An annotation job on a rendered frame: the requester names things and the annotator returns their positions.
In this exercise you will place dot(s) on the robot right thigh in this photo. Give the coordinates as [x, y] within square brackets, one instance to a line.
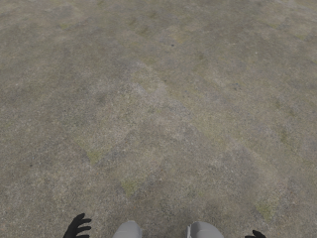
[200, 229]

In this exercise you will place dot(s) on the robot left thigh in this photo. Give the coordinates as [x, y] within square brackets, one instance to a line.
[128, 230]

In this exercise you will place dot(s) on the robot left hand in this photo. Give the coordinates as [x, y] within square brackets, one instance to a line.
[73, 228]

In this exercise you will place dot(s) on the robot thigh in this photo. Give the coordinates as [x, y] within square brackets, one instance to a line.
[200, 229]
[128, 230]

